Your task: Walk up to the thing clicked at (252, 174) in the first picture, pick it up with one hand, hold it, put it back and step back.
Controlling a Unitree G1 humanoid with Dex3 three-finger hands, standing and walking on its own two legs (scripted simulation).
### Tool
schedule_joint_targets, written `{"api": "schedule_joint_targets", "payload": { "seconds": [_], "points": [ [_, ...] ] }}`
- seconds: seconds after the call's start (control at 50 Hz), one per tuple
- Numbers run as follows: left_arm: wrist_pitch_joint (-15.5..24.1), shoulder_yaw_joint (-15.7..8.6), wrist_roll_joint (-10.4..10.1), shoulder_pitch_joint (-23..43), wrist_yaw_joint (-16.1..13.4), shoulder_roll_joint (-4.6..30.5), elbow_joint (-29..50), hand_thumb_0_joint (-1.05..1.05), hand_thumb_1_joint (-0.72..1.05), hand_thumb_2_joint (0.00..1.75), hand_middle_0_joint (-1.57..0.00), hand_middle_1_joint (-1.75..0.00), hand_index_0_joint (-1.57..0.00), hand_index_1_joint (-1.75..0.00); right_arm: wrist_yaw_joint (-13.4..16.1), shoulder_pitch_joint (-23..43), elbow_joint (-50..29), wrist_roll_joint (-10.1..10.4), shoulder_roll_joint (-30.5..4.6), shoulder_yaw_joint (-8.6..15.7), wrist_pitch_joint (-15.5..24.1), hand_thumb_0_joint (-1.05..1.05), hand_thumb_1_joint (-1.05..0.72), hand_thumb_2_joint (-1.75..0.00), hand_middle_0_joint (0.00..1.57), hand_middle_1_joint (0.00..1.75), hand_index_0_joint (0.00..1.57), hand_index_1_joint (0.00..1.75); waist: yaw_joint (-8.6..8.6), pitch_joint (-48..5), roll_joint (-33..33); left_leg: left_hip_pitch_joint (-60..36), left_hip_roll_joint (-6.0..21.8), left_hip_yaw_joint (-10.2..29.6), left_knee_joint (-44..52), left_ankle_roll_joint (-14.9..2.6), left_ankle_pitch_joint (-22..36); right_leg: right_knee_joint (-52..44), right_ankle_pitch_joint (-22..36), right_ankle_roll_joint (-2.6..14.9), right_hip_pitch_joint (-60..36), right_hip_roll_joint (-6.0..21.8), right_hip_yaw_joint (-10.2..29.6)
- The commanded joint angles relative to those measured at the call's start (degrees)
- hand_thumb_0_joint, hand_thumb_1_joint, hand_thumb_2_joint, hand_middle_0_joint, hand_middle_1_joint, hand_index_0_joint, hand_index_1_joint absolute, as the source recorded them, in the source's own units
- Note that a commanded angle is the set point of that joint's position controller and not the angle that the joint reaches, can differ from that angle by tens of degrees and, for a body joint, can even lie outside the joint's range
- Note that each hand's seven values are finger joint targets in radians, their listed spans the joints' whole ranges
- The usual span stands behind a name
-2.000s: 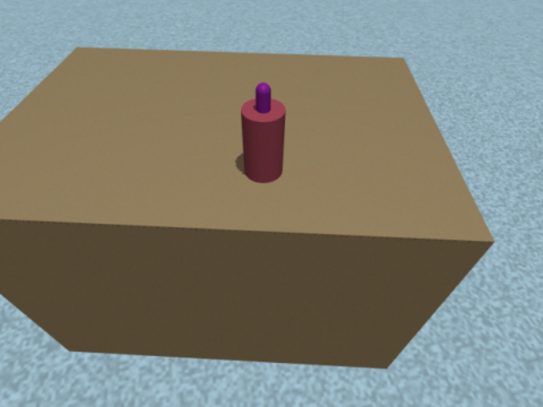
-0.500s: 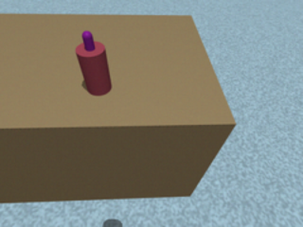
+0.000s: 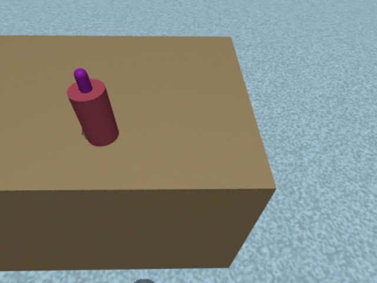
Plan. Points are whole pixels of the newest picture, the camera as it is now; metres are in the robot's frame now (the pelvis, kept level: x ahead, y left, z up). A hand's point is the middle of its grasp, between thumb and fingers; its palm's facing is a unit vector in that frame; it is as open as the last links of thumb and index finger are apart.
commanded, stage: walk up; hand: left
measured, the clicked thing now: (92, 106) +0.51 +0.25 +0.09
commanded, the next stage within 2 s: stand in 1.84 s
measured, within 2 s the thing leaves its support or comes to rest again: neither
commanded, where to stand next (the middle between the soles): +0.04 +0.03 m, yaw +1 degrees
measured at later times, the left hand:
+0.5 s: hand out of the picture +0.09 +0.25 -0.13, palm faces -0.01 -0.94 -0.35, open 7.4 cm
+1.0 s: hand out of the picture +0.05 +0.29 -0.14, palm faces -0.01 -0.94 -0.34, open 7.4 cm
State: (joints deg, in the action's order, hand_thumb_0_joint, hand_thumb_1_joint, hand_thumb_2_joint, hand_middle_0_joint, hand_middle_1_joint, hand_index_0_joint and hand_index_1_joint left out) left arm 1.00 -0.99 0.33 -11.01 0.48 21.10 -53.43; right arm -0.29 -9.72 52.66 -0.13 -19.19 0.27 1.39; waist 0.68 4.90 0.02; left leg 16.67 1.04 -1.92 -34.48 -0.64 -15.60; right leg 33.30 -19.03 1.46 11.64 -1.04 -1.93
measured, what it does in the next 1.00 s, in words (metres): stands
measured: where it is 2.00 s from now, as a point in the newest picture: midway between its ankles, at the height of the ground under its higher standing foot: outside the picture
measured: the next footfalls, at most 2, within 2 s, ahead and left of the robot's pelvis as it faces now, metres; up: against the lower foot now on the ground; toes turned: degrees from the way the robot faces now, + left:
none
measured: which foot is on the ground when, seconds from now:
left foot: down 0.00-1.00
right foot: down 0.00-1.00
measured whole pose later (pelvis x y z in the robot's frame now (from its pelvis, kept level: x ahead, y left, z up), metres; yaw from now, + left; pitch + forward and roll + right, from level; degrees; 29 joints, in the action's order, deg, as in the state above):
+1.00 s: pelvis +0.00 +0.03 +0.02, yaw +0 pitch -2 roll +0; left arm 0.5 -1.2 0.9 -7.3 0.1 20.5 -66.4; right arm -0.7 -6.0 66.0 -1.0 -18.3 1.4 0.3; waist -0.1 2.8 0.3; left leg 9.3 -1.6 -2.7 -17.2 -2.7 -6.4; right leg 16.5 -10.3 -1.1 4.6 1.2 -1.3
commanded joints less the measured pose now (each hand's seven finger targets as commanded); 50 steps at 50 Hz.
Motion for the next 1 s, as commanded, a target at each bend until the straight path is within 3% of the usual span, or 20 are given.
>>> {"api": "schedule_joint_targets", "payload": {
  "seconds": [0.0, 0.04, 0.08, 0.12, 0.24, 0.4, 0.5, 0.56, 0.76, 0.84, 0.9, 0.98],
  "points": [
    [2.3, -2.7, -0.2, 2.8, -1.1, 13.3, 2.0, 0.00, 0.90, 0.90, -0.20, -0.30, -0.20, -0.30, 0.6, 1.5, -2.0, 0.2, -13.6, 3.6, 0.6, 0.00, -0.90, -0.90, 0.20, 0.30, 0.20, 0.30, -1.03, -6.9, -1.4, -9.7, 4.6, 6.8, 6.1, -2.56, 13.9, -8.7, 17.0, 2.38, 1.5, 9.6, 10.3],
    [2.4, -2.5, -0.3, 2.8, -1.3, 12.7, 0.7, 0.00, 0.90, 0.90, -0.20, -0.30, -0.20, -0.30, 0.5, 3.2, -1.4, 0.5, -13.4, 3.4, 0.6, 0.00, -0.90, -0.90, 0.20, 0.30, 0.20, 0.30, -0.28, -8.0, 1.0, -9.1, 5.2, 6.2, 4.7, -3.16, 21.1, -9.2, 26.4, 1.00, -2.6, 8.9, 8.4],
    [2.6, -2.7, -0.4, 3.3, -1.7, 13.3, -0.6, 0.00, 0.90, 0.90, -0.20, -0.30, -0.20, -0.30, 0.4, 3.8, -0.6, 0.7, -12.1, 2.9, 0.1, 0.00, -0.90, -0.90, 0.20, 0.30, 0.20, 0.30, 0.02, -7.0, 4.4, -7.7, 4.4, 5.2, 5.3, -2.61, 21.0, -9.9, 33.6, -0.43, -4.7, 9.7, 8.8],
    [2.5, -2.8, -0.4, 4.1, -1.8, 13.5, -1.0, 0.00, 0.90, 0.90, -0.20, -0.30, -0.20, -0.30, 0.4, 4.4, 0.3, 0.7, -12.1, 2.9, -0.3, 0.00, -0.90, -0.90, 0.20, 0.30, 0.20, 0.30, 0.01, -7.9, 5.3, -7.9, 4.2, 4.3, 6.5, -2.17, 19.7, -9.8, 38.0, -0.64, -7.3, 10.2, 8.6],
    [2.1, -2.6, -0.2, 7.5, -1.9, 12.8, -2.7, 0.00, 0.90, 0.90, -0.20, -0.30, -0.20, -0.30, 0.1, 6.9, 3.0, 0.3, -12.1, 2.8, -1.2, 0.00, -0.90, -0.90, 0.20, 0.30, 0.20, 0.30, -0.17, -7.9, 4.2, -10.5, 4.4, 4.1, 10.3, -1.45, 17.6, -14.1, 31.7, -1.44, -7.7, 10.1, 8.1],
    [1.8, -2.5, 0.3, 10.0, -1.5, 12.4, -5.3, 0.00, 0.90, 0.90, -0.20, -0.30, -0.20, -0.30, -0.1, 8.6, 6.1, -0.4, -12.1, 2.4, -1.1, 0.00, -0.90, -0.90, 0.20, 0.30, 0.20, 0.30, -0.45, -6.3, 0.6, -13.0, 5.2, 5.6, 15.0, -1.02, 12.2, -20.2, 15.3, -0.36, -4.6, 9.5, 8.3],
    [1.6, -2.5, 0.2, 9.5, -1.3, 11.9, -6.9, 0.00, 0.90, 0.90, -0.20, -0.30, -0.20, -0.30, 0.0, 8.5, 7.5, -0.4, -12.1, 2.3, -0.5, 0.00, -0.90, -0.90, 0.20, 0.30, 0.20, 0.30, -0.23, -5.6, -0.9, -12.3, 5.9, 6.6, 17.2, -1.12, 11.8, -20.9, 13.0, -0.31, -5.2, 8.5, 7.6],
    [1.4, -2.5, 0.4, 9.9, -1.1, 11.7, -7.3, 0.00, 0.90, 0.90, -0.20, -0.30, -0.20, -0.30, 0.1, 8.2, 8.3, -0.6, -12.5, 2.5, -0.4, 0.00, -0.90, -0.90, 0.20, 0.30, 0.20, 0.30, -0.56, -4.4, -1.4, -11.4, 6.3, 7.2, 18.9, -1.04, 8.0, -21.7, 8.3, 0.04, -4.2, 8.4, 7.9],
    [0.9, -2.1, 0.4, 6.8, -0.7, 9.9, -9.4, 0.00, 0.90, 0.90, -0.20, -0.30, -0.20, -0.30, 0.3, 7.7, 9.1, -0.8, -12.8, 3.1, 0.2, 0.00, -0.90, -0.90, 0.20, 0.30, 0.20, 0.30, -0.26, -4.0, -3.2, -7.3, 8.1, 10.9, 23.8, -1.69, -0.7, -19.5, 5.7, -0.12, -5.4, 6.6, 5.9],
    [1.1, -2.0, 0.6, 6.8, -0.8, 10.2, -9.2, 0.00, 0.90, 0.90, -0.20, -0.30, -0.20, -0.30, 0.4, 6.9, 9.3, -0.8, -12.7, 3.3, 0.3, 0.00, -0.90, -0.90, 0.20, 0.30, 0.20, 0.30, -0.66, -7.1, -1.6, -9.9, 7.6, 9.9, 22.0, -1.57, 4.4, -19.6, 8.0, -0.09, -6.3, 7.2, 6.2],
    [0.9, -1.8, 0.3, 6.7, -0.9, 9.8, -9.5, 0.00, 0.90, 0.90, -0.20, -0.30, -0.20, -0.30, 0.4, 6.9, 9.6, -0.8, -12.4, 3.3, 0.4, 0.00, -0.90, -0.90, 0.20, 0.30, 0.20, 0.30, -0.69, -5.8, -2.5, -8.7, 7.4, 10.6, 23.0, -1.29, 3.8, -19.0, 7.7, -0.39, -5.8, 7.1, 5.9],
    [1.1, -1.6, 0.5, 5.9, -1.1, 10.2, -9.4, 0.00, 0.90, 0.90, -0.20, -0.30, -0.20, -0.30, 0.4, 7.3, 9.3, -0.7, -12.3, 3.2, 0.3, 0.00, -0.90, -0.90, 0.20, 0.30, 0.20, 0.30, -0.53, -6.9, -1.2, -10.5, 7.2, 9.6, 21.1, -1.48, 8.7, -19.5, 9.8, -0.48, -5.7, 7.7, 6.2]
  ]
}}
